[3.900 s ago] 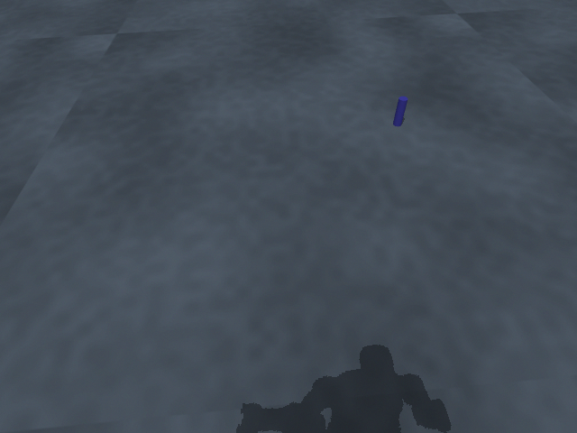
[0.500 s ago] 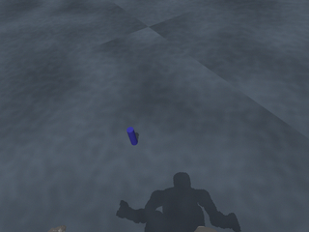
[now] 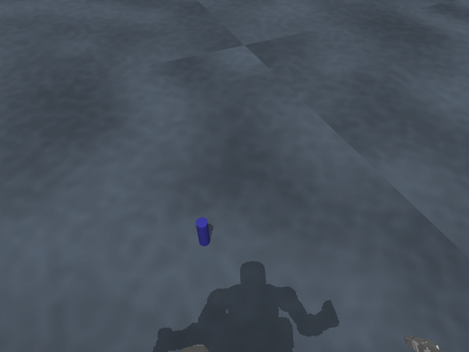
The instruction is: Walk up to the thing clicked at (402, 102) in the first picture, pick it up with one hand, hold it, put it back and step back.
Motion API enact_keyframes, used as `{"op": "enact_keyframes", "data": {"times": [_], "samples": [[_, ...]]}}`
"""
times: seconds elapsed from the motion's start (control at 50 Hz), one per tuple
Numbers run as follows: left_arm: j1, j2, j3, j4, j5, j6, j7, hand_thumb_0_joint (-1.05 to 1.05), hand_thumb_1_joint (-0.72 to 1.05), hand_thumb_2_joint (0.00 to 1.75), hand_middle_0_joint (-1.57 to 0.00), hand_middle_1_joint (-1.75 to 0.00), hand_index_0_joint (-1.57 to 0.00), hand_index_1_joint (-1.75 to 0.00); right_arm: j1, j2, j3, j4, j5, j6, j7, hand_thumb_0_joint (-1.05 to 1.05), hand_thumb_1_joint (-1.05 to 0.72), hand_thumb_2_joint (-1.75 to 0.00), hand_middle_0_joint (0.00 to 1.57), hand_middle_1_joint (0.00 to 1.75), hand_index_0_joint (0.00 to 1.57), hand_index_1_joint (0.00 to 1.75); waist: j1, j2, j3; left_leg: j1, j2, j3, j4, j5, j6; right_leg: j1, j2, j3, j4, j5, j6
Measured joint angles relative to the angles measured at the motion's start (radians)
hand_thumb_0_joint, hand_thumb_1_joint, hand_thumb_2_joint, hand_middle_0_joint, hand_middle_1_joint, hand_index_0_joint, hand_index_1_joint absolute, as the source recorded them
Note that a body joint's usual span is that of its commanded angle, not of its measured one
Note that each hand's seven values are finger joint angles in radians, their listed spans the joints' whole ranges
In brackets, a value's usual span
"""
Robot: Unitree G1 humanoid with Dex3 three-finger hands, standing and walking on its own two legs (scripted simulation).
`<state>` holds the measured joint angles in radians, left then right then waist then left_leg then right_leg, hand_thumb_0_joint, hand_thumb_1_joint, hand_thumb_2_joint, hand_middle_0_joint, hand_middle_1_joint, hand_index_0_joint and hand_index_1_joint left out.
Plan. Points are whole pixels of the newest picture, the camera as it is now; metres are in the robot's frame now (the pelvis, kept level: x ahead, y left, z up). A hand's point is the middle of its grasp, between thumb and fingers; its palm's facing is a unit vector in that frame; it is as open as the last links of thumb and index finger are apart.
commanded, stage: walk up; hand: left
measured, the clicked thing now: (203, 232) +0.69 +0.16 -0.67
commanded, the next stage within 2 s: none
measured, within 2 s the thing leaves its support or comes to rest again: neither
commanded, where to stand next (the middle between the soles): +0.34 -0.02 m, yaw -3 degrees
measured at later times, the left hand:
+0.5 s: hand (119, 314) +0.21 +0.24 -0.10, palm faces -0.02 -0.89 -0.45, open 7.4 cm
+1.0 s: hand (120, 275) +0.30 +0.28 -0.15, palm faces -0.07 -0.94 -0.34, open 7.4 cm
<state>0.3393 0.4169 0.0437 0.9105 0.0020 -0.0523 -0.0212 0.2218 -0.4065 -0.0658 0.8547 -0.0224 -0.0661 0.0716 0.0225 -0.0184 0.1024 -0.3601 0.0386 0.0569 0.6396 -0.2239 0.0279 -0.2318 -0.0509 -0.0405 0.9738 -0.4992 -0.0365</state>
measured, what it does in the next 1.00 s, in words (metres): walks ahead: right foot, then left foot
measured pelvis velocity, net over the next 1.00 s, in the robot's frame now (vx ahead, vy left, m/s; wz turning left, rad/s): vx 0.24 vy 0.01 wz -0.03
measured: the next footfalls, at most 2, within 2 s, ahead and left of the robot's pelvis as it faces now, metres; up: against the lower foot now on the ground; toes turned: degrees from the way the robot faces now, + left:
right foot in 0.36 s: +0.25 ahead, -0.15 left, +0.00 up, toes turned -6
left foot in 0.80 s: +0.35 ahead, +0.13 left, +0.00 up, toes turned -1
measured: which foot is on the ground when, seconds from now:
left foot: down 0.00-0.38, up 0.40-0.78, down 0.80-1.00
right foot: up 0.00-0.34, down 0.36-0.82, up 0.84-1.00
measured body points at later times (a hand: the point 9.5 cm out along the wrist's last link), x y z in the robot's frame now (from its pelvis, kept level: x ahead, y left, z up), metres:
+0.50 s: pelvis +0.15 -0.04 +0.01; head +0.16 -0.08 +0.45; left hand +0.21 +0.29 -0.07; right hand +0.20 -0.35 -0.14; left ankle +0.12 +0.10 -0.66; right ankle +0.21 -0.15 -0.72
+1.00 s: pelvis +0.24 +0.01 +0.01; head +0.27 +0.04 +0.45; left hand +0.30 +0.33 -0.13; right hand +0.32 -0.30 -0.09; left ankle +0.31 +0.13 -0.72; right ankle +0.25 -0.13 -0.68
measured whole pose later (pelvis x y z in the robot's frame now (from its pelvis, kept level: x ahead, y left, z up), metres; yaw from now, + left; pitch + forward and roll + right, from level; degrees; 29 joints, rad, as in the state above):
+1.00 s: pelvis +0.24 +0.01 +0.01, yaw -1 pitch -3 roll -1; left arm 0.27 0.42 0.02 0.91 0.00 -0.03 -0.01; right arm 0.22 -0.37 -0.03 0.87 -0.02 -0.04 0.03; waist 0.01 -0.04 0.11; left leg -0.33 0.05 0.04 0.59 -0.21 0.01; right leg -0.41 -0.04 0.00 0.95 -0.46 -0.03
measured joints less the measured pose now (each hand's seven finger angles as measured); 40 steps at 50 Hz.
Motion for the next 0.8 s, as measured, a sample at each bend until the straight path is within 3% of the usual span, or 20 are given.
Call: {"op": "enact_keyframes", "data": {"times": [0.04,0.1,0.22,0.3,0.36,0.4,0.46,0.52,0.58,0.7,0.8], "samples": [[-0.012,-0.003,-0.013,0.003,-0.003,0.003,-0.002,0.01,0.9,0.9,-0.2,-0.3,-0.21,-0.3,0.008,0.01,0.006,-0.011,0.013,-0.002,-0.011,0.0,-0.91,-0.89,0.21,0.3,0.21,0.3,-0.013,0.001,0.0,0.042,0.002,-0.002,-0.034,-0.004,0.004,-0.086,0.026,0.03,0.122,0.032,-0.009],[-0.028,0.004,-0.013,-0.01,-0.011,-0.002,-0.011,0.01,0.9,0.9,-0.2,-0.3,-0.21,-0.3,0.032,0.024,0.021,-0.016,0.023,-0.007,-0.021,0.0,-0.91,-0.89,0.21,0.3,0.21,0.3,-0.02,-0.021,-0.002,0.111,-0.013,0.007,-0.11,0.007,0.002,-0.182,0.011,0.063,0.117,0.116,-0.007],[-0.042,0.005,-0.003,-0.015,-0.002,0.002,-0.028,0.0,0.9,0.9,-0.2,-0.3,-0.21,-0.3,0.073,0.02,0.026,-0.014,0.014,-0.001,-0.023,0.0,-0.9,-0.89,0.21,0.3,0.21,0.3,-0.026,-0.025,-0.006,0.2,-0.029,0.032,-0.17,-0.022,0.007,-0.255,-0.044,0.049,-0.108,0.214,0.028],[-0.046,-0.005,0.002,-0.001,0.003,-0.002,-0.038,0.0,0.9,0.9,-0.2,-0.3,-0.21,-0.3,0.094,-0.002,0.019,-0.018,0.009,0.009,-0.017,0.0,-0.9,-0.89,0.21,0.3,0.21,0.3,-0.039,0.006,-0.012,0.225,-0.024,0.043,-0.147,-0.076,-0.003,-0.221,-0.048,0.025,-0.284,0.285,0.028],[-0.039,-0.002,0.009,0.003,0.007,-0.019,-0.036,0.0,0.9,0.9,-0.2,-0.3,-0.21,-0.3,0.11,-0.016,0.016,-0.018,0.01,0.026,-0.014,0.01,-0.9,-0.89,0.21,0.3,0.21,0.3,-0.04,0.027,-0.025,0.219,-0.013,0.046,-0.067,-0.155,-0.018,-0.149,-0.027,0.012,-0.385,0.334,0.026],[-0.046,-0.018,0.015,0.004,0.014,-0.034,-0.024,0.0,0.9,0.9,-0.2,-0.3,-0.21,-0.3,0.107,-0.03,0.011,-0.007,0.01,0.039,-0.018,0.01,-0.9,-0.89,0.21,0.3,0.21,0.3,-0.037,0.086,-0.016,0.184,0.028,0.014,0.065,-0.218,0.007,-0.134,0.012,-0.017,-0.356,0.308,0.025],[-0.044,-0.025,0.008,-0.019,0.009,-0.049,-0.012,0.0,0.9,0.9,-0.2,-0.3,-0.21,-0.3,0.094,-0.024,0.018,0.012,0.006,0.06,-0.026,0.01,-0.91,-0.89,0.21,0.3,0.21,0.3,-0.012,0.092,-0.012,0.071,-0.019,-0.029,0.322,-0.261,0.011,-0.114,0.006,-0.018,-0.336,0.264,0.012],[-0.031,-0.038,-0.003,-0.033,-0.001,-0.051,-0.004,0.0,0.9,0.9,-0.2,-0.3,-0.21,-0.3,0.069,-0.03,0.02,0.019,0.014,0.061,-0.024,0.01,-0.91,-0.89,0.21,0.3,0.21,0.3,0.005,0.103,-0.003,-0.032,-0.028,-0.051,0.414,-0.215,0.007,-0.059,0.002,-0.015,-0.404,0.278,0.013],[-0.008,-0.04,-0.01,-0.038,0.0,-0.05,0.001,0.0,0.9,0.9,-0.2,-0.3,-0.21,-0.3,0.049,-0.036,0.013,0.011,0.014,0.062,-0.015,0.01,-0.91,-0.89,0.21,0.3,0.21,0.3,0.011,0.113,0.002,-0.101,-0.006,-0.083,0.384,-0.146,-0.003,-0.012,0.007,-0.015,-0.458,0.287,0.016],[0.02,-0.017,-0.006,-0.046,0.014,-0.037,0.0,0.0,0.9,0.9,-0.2,-0.3,-0.21,-0.3,0.033,-0.032,0.0,0.016,0.001,0.071,0.002,0.01,-0.91,-0.89,0.21,0.3,0.21,0.3,0.015,0.096,-0.007,-0.124,0.047,-0.079,0.163,-0.054,-0.031,0.039,0.005,-0.03,-0.468,0.244,0.023],[0.013,0.007,-0.014,-0.048,0.011,-0.016,0.008,0.0,0.9,0.9,-0.2,-0.3,-0.21,-0.3,0.019,-0.024,0.002,0.035,0.002,0.057,-0.014,0.01,-0.91,-0.9,0.21,0.3,0.21,0.3,0.019,0.061,-0.016,-0.021,0.036,-0.048,-0.03,0.046,-0.021,0.017,-0.011,-0.031,-0.35,0.147,0.059]]}}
